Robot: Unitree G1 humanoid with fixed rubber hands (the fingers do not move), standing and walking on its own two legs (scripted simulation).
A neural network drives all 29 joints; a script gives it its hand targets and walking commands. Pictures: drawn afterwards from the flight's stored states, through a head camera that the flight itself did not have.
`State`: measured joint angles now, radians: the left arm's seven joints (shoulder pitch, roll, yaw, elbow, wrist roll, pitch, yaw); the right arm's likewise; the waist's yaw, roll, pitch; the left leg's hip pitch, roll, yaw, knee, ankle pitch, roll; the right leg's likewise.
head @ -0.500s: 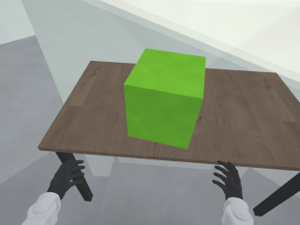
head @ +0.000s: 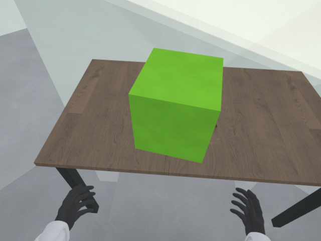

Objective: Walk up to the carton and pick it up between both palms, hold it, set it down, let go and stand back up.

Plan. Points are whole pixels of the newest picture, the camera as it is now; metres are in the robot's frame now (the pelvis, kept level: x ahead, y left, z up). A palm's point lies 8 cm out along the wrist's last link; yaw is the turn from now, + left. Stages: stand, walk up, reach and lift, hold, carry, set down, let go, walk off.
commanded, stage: set down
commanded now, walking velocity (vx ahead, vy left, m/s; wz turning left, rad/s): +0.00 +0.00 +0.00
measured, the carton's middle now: (177, 105) +0.54 -0.04 +0.00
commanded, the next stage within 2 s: let go in 0.82 s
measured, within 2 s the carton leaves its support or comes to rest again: neither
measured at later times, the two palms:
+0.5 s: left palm (74, 228) +0.16 +0.22 -0.06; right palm (257, 233) +0.16 -0.22 -0.05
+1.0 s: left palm (78, 231) +0.16 +0.21 -0.07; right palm (256, 234) +0.16 -0.22 -0.06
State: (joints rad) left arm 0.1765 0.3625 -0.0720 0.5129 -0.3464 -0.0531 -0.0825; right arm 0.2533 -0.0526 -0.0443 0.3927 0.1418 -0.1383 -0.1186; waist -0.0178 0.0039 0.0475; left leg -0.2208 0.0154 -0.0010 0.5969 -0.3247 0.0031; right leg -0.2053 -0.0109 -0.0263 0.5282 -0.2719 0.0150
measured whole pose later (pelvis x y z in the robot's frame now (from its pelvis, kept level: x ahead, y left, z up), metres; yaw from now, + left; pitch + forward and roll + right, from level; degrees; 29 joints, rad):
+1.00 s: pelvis -0.01 -0.01 +0.00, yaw +0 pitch -5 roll -1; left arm 0.18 0.26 -0.07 0.51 -0.22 0.13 -0.01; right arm 0.16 -0.12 -0.04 0.63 0.09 -0.12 0.01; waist -0.02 0.00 0.06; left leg -0.17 0.02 0.00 0.57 -0.30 0.00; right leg -0.17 -0.01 -0.03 0.52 -0.26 0.01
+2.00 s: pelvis +0.03 -0.01 +0.00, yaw +0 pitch -2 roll -1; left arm 0.23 0.38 -0.05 0.51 -0.10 0.01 0.01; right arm 0.15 -0.35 -0.04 0.76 0.09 -0.02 0.02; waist -0.02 0.00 0.08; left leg -0.19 0.02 0.00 0.56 -0.35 0.00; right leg -0.19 -0.01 -0.03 0.52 -0.31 0.01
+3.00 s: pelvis +0.02 -0.01 +0.00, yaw +0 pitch -2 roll -1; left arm 0.23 0.38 -0.05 0.56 -0.10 0.00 0.01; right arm 0.17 -0.35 -0.04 0.85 0.09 -0.02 0.02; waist -0.02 0.00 0.04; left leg -0.19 0.02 0.00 0.56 -0.34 0.00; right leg -0.19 -0.01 -0.02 0.52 -0.30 0.01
